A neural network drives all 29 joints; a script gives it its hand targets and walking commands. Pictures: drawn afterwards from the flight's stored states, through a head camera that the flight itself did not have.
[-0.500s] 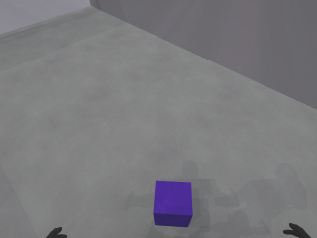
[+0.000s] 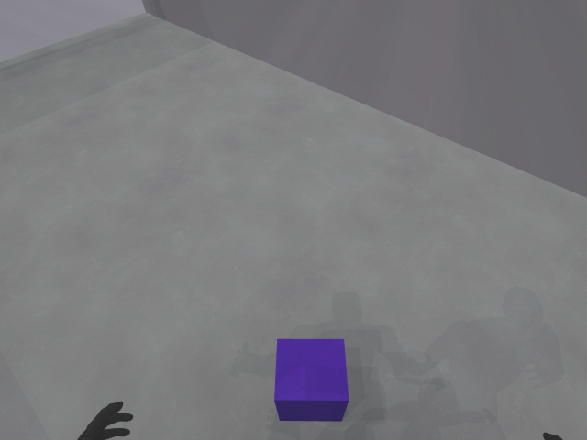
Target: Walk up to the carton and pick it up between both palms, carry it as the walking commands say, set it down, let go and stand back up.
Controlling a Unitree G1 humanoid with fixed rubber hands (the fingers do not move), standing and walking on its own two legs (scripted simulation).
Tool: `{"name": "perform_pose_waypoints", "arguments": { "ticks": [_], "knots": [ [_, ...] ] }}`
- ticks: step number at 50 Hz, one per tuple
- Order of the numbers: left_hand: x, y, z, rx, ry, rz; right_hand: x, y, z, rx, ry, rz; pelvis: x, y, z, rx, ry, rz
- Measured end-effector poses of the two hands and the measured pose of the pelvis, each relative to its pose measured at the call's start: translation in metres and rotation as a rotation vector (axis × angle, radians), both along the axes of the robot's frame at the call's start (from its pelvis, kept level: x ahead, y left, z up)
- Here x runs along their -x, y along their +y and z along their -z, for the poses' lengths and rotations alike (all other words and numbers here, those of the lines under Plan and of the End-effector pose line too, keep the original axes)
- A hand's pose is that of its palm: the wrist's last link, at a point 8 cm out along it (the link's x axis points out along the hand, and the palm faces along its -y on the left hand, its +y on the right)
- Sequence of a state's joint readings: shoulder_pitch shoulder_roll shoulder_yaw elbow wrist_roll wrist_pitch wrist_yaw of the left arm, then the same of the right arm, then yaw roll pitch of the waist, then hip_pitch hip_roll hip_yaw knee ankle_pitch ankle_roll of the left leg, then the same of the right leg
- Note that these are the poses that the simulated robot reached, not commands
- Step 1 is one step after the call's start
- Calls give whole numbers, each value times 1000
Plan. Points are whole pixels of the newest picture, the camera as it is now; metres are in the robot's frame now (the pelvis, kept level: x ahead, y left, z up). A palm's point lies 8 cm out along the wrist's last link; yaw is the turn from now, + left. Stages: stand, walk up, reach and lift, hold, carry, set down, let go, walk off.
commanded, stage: walk up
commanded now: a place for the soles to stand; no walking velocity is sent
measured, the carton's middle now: (310, 381) +0.39 +0.01 -0.65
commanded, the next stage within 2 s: reach and lift in 0.16 s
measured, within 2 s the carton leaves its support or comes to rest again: neither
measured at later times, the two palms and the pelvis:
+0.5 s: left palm (111, 425) +0.17 +0.30 -0.11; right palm (512, 409) +0.20 -0.27 -0.09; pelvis +0.01 +0.03 -0.02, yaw +3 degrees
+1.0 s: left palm (178, 358) +0.29 +0.25 -0.16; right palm (461, 355) +0.30 -0.25 -0.16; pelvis -0.06 +0.01 -0.08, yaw +3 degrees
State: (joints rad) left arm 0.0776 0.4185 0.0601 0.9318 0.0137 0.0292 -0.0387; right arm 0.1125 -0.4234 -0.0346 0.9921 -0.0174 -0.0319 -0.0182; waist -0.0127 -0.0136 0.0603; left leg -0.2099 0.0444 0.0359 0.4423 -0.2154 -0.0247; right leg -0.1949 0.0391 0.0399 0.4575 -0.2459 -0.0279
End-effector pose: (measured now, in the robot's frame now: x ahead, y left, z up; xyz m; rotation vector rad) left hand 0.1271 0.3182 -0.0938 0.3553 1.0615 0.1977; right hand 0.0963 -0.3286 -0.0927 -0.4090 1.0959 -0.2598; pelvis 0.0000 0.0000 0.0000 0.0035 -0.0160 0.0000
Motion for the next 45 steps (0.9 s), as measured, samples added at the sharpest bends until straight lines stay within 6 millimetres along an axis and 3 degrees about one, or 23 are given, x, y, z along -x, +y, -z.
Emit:
{"name": "perform_pose_waypoints", "arguments": {
  "ticks": [9,13,20,31,40,45],
  "knots": [
    [-10,-3,-1,11,-26,11,-9,0,-5,-4,-30,-1,-2,0,1,-1,2,3],
    [-22,-6,-7,28,-79,22,-42,21,-12,-35,-79,-72,4,3,5,-1,-16,-36],
    [-23,-9,6,75,-58,-6,-85,49,-13,-68,-115,-92,0,16,8,5,-6,-62],
    [-84,-25,29,112,-159,-7,-122,66,18,-127,-158,-75,-2,34,35,15,151,-39],
    [-114,-50,49,133,-212,-18,-146,69,49,-183,-219,-61,23,28,55,5,282,-37],
    [-133,-59,60,145,-239,-22,-171,74,61,-215,-265,-57,44,19,66,4,331,-38]
  ]
}}
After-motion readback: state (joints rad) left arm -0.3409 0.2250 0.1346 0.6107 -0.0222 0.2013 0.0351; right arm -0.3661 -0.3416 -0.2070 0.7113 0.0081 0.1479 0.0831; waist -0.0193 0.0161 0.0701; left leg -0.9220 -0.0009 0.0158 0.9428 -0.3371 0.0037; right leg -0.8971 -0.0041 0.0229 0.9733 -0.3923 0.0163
